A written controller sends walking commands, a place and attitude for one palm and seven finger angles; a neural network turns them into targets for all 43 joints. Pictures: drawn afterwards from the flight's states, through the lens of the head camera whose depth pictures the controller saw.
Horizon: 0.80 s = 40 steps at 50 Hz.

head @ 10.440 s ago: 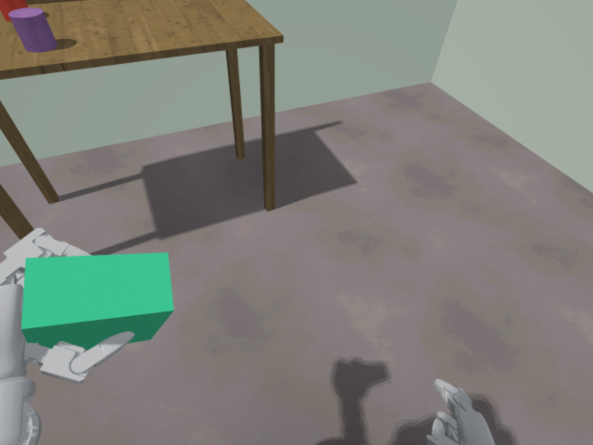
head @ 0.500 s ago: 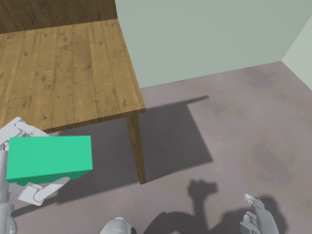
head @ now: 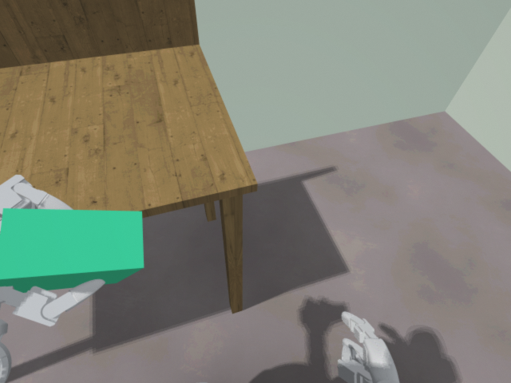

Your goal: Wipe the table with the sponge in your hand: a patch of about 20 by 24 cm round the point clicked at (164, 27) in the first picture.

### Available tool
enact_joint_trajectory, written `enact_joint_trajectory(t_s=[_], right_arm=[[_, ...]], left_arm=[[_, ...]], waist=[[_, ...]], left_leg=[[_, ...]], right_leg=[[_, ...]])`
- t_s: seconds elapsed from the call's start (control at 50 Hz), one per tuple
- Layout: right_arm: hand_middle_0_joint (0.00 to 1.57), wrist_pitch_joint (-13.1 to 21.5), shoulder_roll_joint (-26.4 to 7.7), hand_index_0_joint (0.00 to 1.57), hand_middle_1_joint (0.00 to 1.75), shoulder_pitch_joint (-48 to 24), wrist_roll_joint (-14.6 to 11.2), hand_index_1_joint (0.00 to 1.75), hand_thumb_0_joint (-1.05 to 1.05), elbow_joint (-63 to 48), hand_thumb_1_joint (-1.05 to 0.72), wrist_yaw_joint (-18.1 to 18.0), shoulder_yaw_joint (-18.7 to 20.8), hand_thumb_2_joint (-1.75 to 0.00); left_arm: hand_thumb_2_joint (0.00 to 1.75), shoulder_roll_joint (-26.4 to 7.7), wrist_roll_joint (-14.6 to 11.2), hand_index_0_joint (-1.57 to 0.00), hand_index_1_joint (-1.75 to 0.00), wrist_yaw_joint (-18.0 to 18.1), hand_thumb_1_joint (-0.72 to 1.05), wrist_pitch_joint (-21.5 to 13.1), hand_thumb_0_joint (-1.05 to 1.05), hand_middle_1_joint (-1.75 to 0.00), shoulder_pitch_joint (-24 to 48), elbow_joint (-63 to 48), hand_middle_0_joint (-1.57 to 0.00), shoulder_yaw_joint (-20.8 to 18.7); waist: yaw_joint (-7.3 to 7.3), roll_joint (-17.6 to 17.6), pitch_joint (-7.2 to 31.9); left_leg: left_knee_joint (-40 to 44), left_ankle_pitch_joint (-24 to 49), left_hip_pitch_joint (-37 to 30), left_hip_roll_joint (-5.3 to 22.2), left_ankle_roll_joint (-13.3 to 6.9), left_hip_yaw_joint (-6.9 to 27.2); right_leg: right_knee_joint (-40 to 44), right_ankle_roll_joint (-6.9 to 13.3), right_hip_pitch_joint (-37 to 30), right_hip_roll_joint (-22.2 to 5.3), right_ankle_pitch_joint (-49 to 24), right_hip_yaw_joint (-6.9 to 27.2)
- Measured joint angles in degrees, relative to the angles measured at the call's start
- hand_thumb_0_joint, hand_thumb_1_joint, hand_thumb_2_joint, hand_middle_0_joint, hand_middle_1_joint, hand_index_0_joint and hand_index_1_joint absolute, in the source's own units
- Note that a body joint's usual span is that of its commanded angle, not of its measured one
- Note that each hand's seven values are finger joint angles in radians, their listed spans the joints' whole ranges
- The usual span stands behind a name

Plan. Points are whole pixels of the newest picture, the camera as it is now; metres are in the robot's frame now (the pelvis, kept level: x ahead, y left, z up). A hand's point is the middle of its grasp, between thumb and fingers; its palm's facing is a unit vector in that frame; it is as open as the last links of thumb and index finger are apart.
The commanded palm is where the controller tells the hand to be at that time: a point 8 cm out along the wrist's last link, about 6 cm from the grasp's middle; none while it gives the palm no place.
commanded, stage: come to a stop and stand still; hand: left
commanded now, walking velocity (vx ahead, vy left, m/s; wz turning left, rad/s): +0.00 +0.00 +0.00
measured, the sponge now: (91, 253) +0.23 +0.21 +0.15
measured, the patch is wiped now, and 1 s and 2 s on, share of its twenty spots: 0.00 0.00 0.00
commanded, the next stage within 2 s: look again from close up in 1.84 s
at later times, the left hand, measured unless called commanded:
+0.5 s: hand (63, 337) +0.14 +0.20 +0.16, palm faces +0.41 -0.82 -0.40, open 10.2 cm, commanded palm +0.09 +0.24 +0.17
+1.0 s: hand out of the picture +0.10 +0.22 +0.15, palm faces +0.39 -0.83 -0.40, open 10.2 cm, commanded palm +0.05 +0.25 +0.17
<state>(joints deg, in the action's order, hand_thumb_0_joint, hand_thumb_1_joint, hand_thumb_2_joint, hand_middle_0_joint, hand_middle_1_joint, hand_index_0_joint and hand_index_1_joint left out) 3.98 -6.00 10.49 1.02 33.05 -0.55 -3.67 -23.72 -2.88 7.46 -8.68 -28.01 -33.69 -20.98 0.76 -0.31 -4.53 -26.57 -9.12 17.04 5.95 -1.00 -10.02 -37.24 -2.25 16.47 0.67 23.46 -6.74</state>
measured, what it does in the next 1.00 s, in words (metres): walks backwards: right foot, then left foot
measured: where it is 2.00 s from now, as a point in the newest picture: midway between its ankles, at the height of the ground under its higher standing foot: outside the picture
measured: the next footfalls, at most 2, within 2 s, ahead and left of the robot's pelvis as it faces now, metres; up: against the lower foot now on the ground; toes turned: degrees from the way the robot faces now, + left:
right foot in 0.06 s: +0.02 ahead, -0.10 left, +0.00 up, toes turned -5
left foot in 0.46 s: -0.04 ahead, +0.08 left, +0.00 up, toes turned +4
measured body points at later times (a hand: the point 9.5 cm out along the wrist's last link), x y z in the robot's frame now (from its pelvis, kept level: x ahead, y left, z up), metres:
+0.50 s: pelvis -0.07 -0.05 -0.01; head -0.05 -0.04 +0.44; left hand +0.11 +0.24 +0.19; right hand +0.09 -0.29 -0.09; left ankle -0.08 +0.08 -0.74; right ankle -0.02 -0.10 -0.74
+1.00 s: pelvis -0.11 -0.03 +0.00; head -0.10 -0.02 +0.45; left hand +0.07 +0.26 +0.18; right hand +0.04 -0.26 -0.09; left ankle -0.08 +0.08 -0.74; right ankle -0.02 -0.10 -0.74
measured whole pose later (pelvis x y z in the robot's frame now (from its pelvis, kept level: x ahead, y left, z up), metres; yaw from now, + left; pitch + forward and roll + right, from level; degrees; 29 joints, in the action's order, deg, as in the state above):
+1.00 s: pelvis -0.11 -0.03 +0.00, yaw +1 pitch -2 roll -1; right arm 1.9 -11.6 14.8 0.6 34.4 -3.7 -1.9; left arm -21.0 -0.7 8.9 -8.7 -27.8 -27.9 -17.7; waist 0.4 0.6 -2.2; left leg -27.8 -13.1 13.1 0.9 -1.4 -3.5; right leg -24.9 1.8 17.0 1.5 12.3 -8.5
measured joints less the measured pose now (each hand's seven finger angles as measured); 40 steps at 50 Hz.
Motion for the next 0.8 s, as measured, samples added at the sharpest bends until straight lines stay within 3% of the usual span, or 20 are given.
enact_joint_trajectory(t_s=[0.06, 0.12, 0.2, 0.26, 0.3, 0.38, 0.46, 0.52, 0.58, 0.68, 0.8], right_arm=[[0.21, -0.05, -1.43, 0.21, 0.30, -0.06, -0.62, 0.30, 0.01, -0.30, -0.90, -0.18, 0.66, -0.90], [0.20, -0.62, -3.79, 0.21, 0.30, -0.09, -1.19, 0.30, 0.01, 0.30, -0.90, -0.53, 1.87, -0.90], [0.20, -1.43, -6.14, 0.21, 0.30, 1.55, -1.61, 0.30, 0.01, 2.06, -0.90, -1.39, 3.16, -0.90], [0.20, -1.96, -7.42, 0.21, 0.30, 2.52, -1.49, 0.30, 0.01, 3.00, -0.91, -2.51, 3.86, -0.90], [0.20, -2.06, -7.88, 0.20, 0.30, 2.96, -1.45, 0.30, 0.01, 3.47, -0.91, -3.26, 4.25, -0.90], [0.20, -1.88, -8.24, 0.20, 0.30, 3.05, -1.06, 0.30, 0.01, 3.20, -0.91, -4.00, 4.51, -0.90], [0.20, -1.63, -8.10, 0.20, 0.30, 2.73, -0.75, 0.30, 0.01, 1.93, -0.91, -3.87, 4.41, -0.90], [0.20, -1.92, -6.51, 0.20, 0.30, 2.34, -0.96, 0.30, 0.01, 1.86, -0.91, -3.72, 3.70, -0.90], [0.20, -1.53, -5.43, 0.20, 0.30, 2.34, -0.91, 0.30, 0.01, 1.00, -0.91, -3.59, 2.49, -0.90], [0.20, -0.87, -4.36, 0.21, 0.30, 1.65, -0.79, 0.30, 0.01, 1.07, -0.91, -2.92, 1.29, -0.90], [0.20, -1.72, -4.11, 0.21, 0.30, 1.25, -0.67, 0.30, 0.01, 2.03, -0.90, -2.25, 0.90, -0.90]], left_arm=[[1.00, -0.49, -0.09, -0.74, -1.35, 0.39, -0.50, 0.47, -0.01, -1.36, 0.51, 1.52, -0.73, -1.39], [1.00, 1.36, 0.18, -0.74, -1.35, 0.52, -0.50, 0.80, -0.01, -1.36, 0.89, 3.15, -0.73, -0.53], [1.00, 3.21, -0.17, -0.74, -1.35, 0.28, -0.50, 1.05, -0.01, -1.36, -1.09, 3.63, -0.73, 1.53], [1.00, 3.58, 0.07, -0.74, -1.35, 0.43, -0.50, 0.52, -0.01, -1.36, -2.38, 4.42, -0.73, 2.34], [1.00, 3.09, 0.30, -0.74, -1.35, 0.54, -0.50, 0.15, -0.01, -1.36, -1.79, 5.04, -0.73, 2.42], [1.00, 2.25, 0.68, -0.74, -1.35, 1.14, -0.50, -0.87, -0.01, -1.36, -0.40, 4.96, -0.73, 1.48], [1.00, 2.34, 0.89, -0.74, -1.35, 1.71, -0.50, -1.55, -0.01, -1.36, -0.58, 3.44, -0.73, 1.16], [1.00, 2.52, 1.11, -0.74, -1.35, 1.76, -0.50, -1.56, -0.01, -1.36, -0.50, 3.93, -0.73, 1.71], [1.00, 2.62, 1.60, -0.74, -1.35, 1.57, -0.50, -1.34, -0.01, -1.36, -0.43, 5.21, -0.73, 2.04], [1.00, 3.75, 2.06, -0.74, -1.35, 1.12, -0.50, -0.89, -0.01, -1.36, 2.22, 8.02, -0.73, 2.74], [1.00, 4.68, 1.91, -0.74, -1.35, 1.08, -0.50, 0.32, -0.01, -1.36, 3.04, 8.41, -0.73, 4.03]], waist=[[-0.10, -0.20, 0.07], [-1.09, -2.55, -0.29], [-1.15, -0.78, 1.97], [-1.95, 0.24, 3.37], [-2.21, 0.83, 3.68], [-1.77, 1.57, 3.27], [-1.43, 0.77, 2.73], [-0.02, 2.06, 2.44], [0.42, 1.66, 3.11], [1.28, 0.01, 3.26], [0.60, -0.17, 3.09]], left_leg=[[-1.76, 0.11, 1.51, 0.24, 0.86, -0.38], [-4.79, -2.30, 2.89, 1.62, 1.95, 1.44], [-17.06, -12.91, 5.64, -2.17, 2.71, 5.82], [-23.53, -13.48, 6.01, -3.63, 3.10, 6.85], [-23.35, -13.70, 4.92, -3.85, 3.06, 6.74], [-15.12, -13.98, 0.50, -3.98, 2.22, 6.42], [-2.38, -7.81, -5.47, -3.83, 1.27, 6.56], [-1.06, -6.43, -6.54, -4.36, 1.32, 5.56], [-1.44, -6.26, -5.97, -4.31, 1.37, 5.41], [-3.51, -6.67, -4.26, -4.11, 1.15, 5.58], [-6.22, -11.13, -2.17, -4.60, 0.28, 6.93]], right_leg=[[7.85, 0.46, -3.88, -0.52, -4.43, -0.15], [8.73, 4.99, -4.19, 1.10, -8.75, -1.54], [7.45, 7.25, -2.80, 0.25, -7.78, -0.72], [8.59, 7.62, -2.57, -0.03, -8.80, -0.92], [9.37, 7.89, -2.40, -0.12, -9.56, -1.56], [10.33, 8.36, -1.41, 0.13, -11.10, -2.46], [9.66, 8.14, -0.19, 1.06, -11.85, -3.53], [10.10, 6.34, -0.67, 0.55, -12.51, -2.56], [10.11, 4.63, -0.26, 0.49, -13.00, -2.40], [10.21, 6.87, 0.45, 0.71, -14.09, -2.66], [11.98, 7.99, 0.81, 0.90, -16.23, -2.92]])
